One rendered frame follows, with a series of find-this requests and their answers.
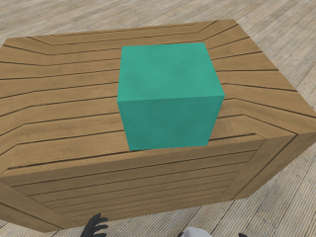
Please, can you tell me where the left robot hand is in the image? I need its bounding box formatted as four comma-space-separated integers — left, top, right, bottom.
80, 213, 109, 237

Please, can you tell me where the pedestal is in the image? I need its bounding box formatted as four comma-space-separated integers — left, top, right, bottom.
0, 19, 316, 233

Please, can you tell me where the carton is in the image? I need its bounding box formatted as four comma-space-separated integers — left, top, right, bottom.
117, 42, 225, 151

